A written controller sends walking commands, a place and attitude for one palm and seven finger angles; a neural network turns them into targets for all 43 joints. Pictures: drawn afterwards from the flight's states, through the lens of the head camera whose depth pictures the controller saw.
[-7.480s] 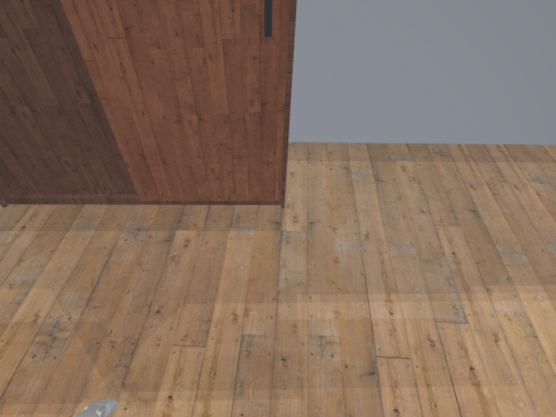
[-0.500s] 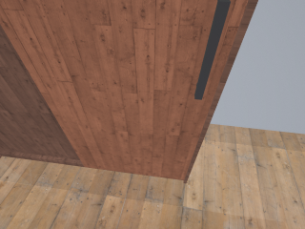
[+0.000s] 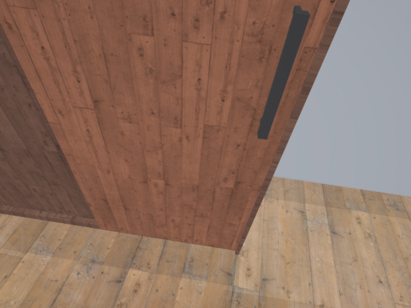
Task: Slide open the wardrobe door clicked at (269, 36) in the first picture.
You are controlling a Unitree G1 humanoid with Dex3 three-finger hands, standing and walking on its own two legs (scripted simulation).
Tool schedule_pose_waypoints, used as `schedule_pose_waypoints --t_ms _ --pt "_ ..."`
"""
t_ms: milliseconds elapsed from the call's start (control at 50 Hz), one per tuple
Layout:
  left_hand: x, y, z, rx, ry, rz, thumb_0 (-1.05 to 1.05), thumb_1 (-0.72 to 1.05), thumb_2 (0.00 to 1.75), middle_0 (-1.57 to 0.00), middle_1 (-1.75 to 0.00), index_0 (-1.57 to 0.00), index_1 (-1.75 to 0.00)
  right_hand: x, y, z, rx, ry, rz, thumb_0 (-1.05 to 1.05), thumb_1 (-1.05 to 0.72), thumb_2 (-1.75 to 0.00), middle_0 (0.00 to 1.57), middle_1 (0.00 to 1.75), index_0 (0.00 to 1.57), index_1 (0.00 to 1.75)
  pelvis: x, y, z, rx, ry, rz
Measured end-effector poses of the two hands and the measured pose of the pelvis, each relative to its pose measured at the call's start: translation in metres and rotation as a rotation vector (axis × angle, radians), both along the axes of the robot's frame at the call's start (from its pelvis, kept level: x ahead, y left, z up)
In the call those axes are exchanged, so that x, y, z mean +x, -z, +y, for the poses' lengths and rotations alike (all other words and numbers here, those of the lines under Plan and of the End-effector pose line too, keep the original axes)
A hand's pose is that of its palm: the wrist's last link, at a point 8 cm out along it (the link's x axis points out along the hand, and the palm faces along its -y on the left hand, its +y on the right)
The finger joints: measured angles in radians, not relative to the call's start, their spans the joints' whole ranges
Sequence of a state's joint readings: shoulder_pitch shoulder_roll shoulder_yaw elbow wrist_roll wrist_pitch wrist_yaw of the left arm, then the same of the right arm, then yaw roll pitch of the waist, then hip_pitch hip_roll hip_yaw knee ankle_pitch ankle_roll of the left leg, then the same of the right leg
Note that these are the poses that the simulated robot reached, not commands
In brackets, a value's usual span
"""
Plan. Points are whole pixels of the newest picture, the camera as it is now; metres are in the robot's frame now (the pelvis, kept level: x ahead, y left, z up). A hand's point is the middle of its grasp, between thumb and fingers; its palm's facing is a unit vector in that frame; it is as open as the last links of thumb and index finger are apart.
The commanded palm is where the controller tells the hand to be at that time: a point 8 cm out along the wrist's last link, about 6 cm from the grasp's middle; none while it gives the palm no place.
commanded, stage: look again from close up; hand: right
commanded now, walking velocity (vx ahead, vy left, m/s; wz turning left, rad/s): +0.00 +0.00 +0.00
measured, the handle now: (277, 81) +0.52 -0.11 +0.21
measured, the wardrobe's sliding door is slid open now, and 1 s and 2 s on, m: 0.00 0.00 0.00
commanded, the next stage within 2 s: raise the hand with hooked fingers in 0.82 s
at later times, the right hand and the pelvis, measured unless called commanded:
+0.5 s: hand out of the picture +0.01 -0.14 -0.17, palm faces +0.02 +0.98 -0.21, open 7.4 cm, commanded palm none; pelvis +0.00 +0.03 +0.00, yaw +0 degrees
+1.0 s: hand out of the picture +0.07 -0.14 -0.13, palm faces +0.18 +0.96 -0.22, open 7.4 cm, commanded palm +0.10 -0.18 -0.05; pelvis +0.00 +0.05 +0.00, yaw +0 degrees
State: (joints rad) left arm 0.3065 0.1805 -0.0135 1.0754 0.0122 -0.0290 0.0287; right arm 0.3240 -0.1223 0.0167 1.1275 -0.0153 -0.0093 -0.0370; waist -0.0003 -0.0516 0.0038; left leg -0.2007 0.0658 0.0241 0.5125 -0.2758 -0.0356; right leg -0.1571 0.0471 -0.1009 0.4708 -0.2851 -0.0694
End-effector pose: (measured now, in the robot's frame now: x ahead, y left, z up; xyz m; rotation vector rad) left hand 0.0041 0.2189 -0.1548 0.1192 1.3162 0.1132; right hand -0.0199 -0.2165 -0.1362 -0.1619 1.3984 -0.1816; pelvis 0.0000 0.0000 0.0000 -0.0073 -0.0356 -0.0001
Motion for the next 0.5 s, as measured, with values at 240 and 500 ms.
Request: schedule_pose_waypoints --t_ms 240,500 --pt "-0.007 -0.006 0.021 0.016 -0.003 0.038 0.01 0.92 0.90 -0.20 -0.30 -0.20 -0.30 0.014 0.000 0.017 0.013 -0.016 -0.023 0.01 -0.90 -0.90 0.20 0.30 0.20 0.30 -0.001 -0.003 0.018 -0.004 -0.004 0.006" --pt "-0.012 -0.009 0.036 0.022 -0.008 0.075 0.01 0.91 0.90 -0.20 -0.30 -0.20 -0.30 0.021 0.001 0.030 0.014 -0.022 -0.028 0.01 -0.91 -0.90 0.20 0.30 0.20 0.30 -0.001 -0.004 0.035 -0.003 -0.001 0.008"
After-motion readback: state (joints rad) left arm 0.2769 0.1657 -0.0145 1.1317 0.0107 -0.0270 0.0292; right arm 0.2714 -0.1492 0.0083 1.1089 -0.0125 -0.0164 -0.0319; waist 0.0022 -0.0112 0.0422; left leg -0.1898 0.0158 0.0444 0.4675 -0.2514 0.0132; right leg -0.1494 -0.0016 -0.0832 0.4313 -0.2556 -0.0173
